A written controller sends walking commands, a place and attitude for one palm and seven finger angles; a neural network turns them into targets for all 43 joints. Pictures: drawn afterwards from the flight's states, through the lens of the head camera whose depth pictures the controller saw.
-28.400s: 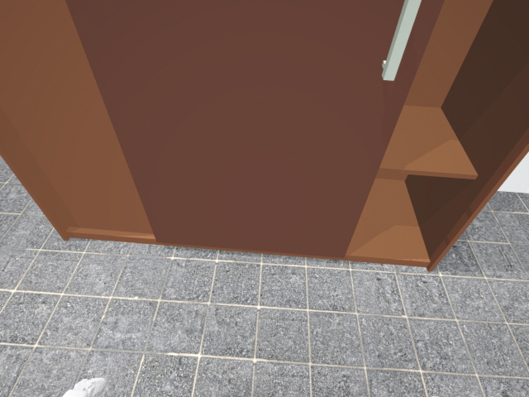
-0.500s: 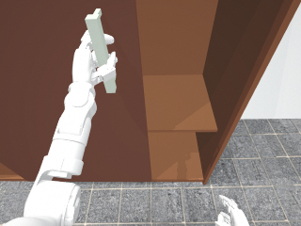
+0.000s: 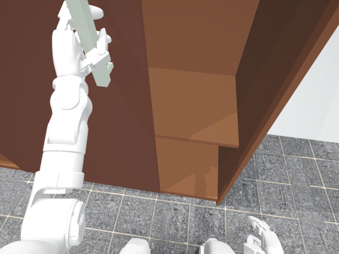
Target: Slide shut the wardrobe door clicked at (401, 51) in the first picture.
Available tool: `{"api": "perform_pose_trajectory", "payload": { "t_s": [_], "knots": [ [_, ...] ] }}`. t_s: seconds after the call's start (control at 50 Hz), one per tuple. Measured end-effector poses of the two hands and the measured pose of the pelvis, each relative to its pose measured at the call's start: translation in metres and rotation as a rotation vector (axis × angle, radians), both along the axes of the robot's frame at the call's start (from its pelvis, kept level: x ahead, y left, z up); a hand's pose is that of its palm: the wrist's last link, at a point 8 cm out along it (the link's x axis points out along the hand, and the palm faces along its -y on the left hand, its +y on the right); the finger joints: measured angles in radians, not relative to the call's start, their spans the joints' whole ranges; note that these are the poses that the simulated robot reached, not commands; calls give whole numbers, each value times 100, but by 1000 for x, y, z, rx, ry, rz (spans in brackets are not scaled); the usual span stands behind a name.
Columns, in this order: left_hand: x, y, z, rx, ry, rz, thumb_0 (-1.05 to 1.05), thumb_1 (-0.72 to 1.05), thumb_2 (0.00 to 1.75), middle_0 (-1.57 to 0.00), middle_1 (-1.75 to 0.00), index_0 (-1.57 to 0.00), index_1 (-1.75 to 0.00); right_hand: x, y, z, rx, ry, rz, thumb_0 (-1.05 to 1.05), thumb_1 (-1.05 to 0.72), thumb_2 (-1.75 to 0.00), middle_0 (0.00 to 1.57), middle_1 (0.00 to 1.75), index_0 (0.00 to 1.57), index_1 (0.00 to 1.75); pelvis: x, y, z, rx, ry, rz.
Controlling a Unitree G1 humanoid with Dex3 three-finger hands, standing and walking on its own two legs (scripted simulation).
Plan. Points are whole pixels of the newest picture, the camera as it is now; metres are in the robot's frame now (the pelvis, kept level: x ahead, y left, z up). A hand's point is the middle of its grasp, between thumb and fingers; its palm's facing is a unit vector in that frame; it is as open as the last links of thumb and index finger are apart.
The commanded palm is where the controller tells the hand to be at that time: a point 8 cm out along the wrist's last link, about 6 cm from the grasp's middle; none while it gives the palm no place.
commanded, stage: step sideways, sliding the door along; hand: left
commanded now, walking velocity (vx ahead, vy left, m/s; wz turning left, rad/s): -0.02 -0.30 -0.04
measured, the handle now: (95, 35) +0.45 +0.20 +0.26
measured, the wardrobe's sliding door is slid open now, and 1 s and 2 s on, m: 0.33 0.11 0.00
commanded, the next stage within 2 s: stop walking and hold the door there in 1.54 s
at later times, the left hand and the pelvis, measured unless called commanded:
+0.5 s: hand (138, 54) +0.41 +0.11 +0.25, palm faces +0.37 -0.92 -0.13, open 6.4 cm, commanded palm +0.38 +0.08 +0.25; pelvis +0.07 -0.12 +0.01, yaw +2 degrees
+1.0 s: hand (219, 63) +0.40 -0.04 +0.25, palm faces +0.34 -0.93 -0.10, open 6.6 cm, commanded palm +0.36 -0.06 +0.25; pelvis +0.06 -0.23 +0.01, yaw +1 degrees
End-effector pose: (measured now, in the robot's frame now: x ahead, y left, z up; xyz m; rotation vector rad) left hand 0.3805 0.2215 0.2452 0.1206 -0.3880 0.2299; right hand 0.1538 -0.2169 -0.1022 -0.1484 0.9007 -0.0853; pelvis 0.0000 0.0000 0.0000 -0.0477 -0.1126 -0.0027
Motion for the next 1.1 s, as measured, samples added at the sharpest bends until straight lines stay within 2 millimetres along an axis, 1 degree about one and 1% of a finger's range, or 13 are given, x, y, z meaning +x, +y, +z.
{"api": "perform_pose_trajectory", "payload": {
  "t_s": [0.12, 0.22, 0.3, 0.42, 0.48, 0.52, 0.58, 0.7, 0.82, 0.88, 0.94, 1.0, 1.1],
  "knots": [
    [0, -10, -1, -35, -18, -20, -6, 67, 82, -46, -140, -33, -133, 41, -11, 26, -75, -30, 64, 1, -91, -90, 20, 30, 20, 30, 14, -12, 11, 19, 30, 26],
    [-1, -21, -1, -32, -17, -35, -6, 69, 81, -46, -140, -31, -132, 76, -7, 49, -22, -49, 156, 1, -91, -90, 20, 30, 20, 30, 29, -29, 31, -17, 46, 42],
    [-2, -32, -1, -20, -20, -22, -6, 68, 81, -46, -140, -30, -132, 103, -6, 58, 19, -81, 217, 1, -91, -90, 20, 30, 20, 30, 39, -46, 37, -41, 48, 29],
    [-3, -53, -1, 36, -37, 55, -9, 67, 82, -46, -140, -29, -129, 138, -18, 51, 100, -157, 265, 1, -91, -90, 20, 30, 20, 30, 55, -85, 29, -27, 15, 6],
    [-5, -66, -1, 75, -48, 116, -11, 65, 82, -46, -140, -28, -127, 152, -34, 38, 144, -181, 273, 1, -91, -90, 20, 30, 20, 30, 65, -111, 16, 4, 2, 30],
    [-5, -75, -1, 76, -46, 146, -12, 65, 82, -46, -140, -28, -125, 158, -50, 32, 143, -177, 259, 1, -91, -90, 20, 30, 20, 30, 67, -122, 14, -1, 2, 54],
    [-6, -90, -1, 52, -40, 154, -11, 64, 82, -46, -140, -28, -125, 157, -78, 32, 108, -161, 202, 1, -91, -90, 20, 30, 20, 30, 67, -128, 20, 28, 46, 63],
    [-7, -120, -4, 10, -81, 81, -8, 67, 79, -46, -140, -29, -123, 136, -130, 37, -13, -106, 141, 1, -91, -90, 20, 30, 20, 30, 66, -139, 21, 38, 59, 56],
    [-9, -156, -4, 0, -80, 54, -7, 68, 78, -46, -140, -28, -122, 120, -154, 42, 18, -70, 170, 1, -91, -90, 20, 30, 19, 30, 70, -167, 29, -9, 48, 24],
    [-10, -175, -4, 12, -86, 59, -8, 68, 78, -46, -140, -27, -122, 121, -162, 37, 60, -94, 189, 1, -91, -90, 20, 30, 19, 30, 70, -187, 25, -7, 41, 2],
    [-12, -196, -5, 46, -101, 82, -9, 68, 78, -46, -140, -25, -121, 127, -172, 26, 112, -134, 204, 1, -91, -90, 20, 30, 20, 30, 69, -213, 13, 14, 33, -4],
    [-13, -219, -5, 56, -93, 95, -10, 67, 79, -46, -141, -24, -120, 130, -187, 20, 144, -144, 184, 1, -91, -90, 20, 30, 20, 30, 63, -232, 13, 5, 26, 21],
    [-15, -256, -5, -4, -82, 26, -7, 69, 78, -46, -141, -25, -124, 122, -219, 36, 86, -159, 120, 1, -91, -90, 20, 30, 20, 30, 56, -245, 24, 69, 78, 19]
  ]
}}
